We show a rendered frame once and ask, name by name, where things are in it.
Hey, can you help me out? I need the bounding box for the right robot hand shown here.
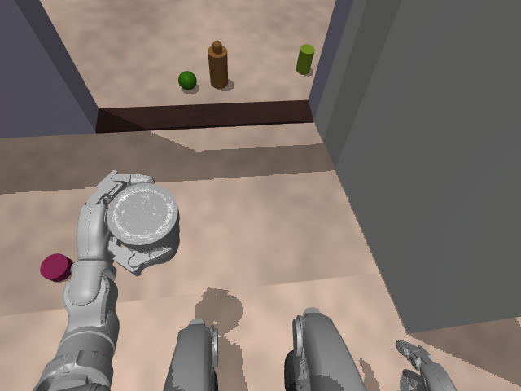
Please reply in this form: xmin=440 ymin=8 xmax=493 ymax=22
xmin=396 ymin=340 xmax=457 ymax=391

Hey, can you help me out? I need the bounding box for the left robot arm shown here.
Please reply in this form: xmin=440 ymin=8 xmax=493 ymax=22
xmin=33 ymin=259 xmax=120 ymax=391

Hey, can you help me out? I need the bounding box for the left robot hand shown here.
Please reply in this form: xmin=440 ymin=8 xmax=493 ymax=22
xmin=77 ymin=170 xmax=173 ymax=276

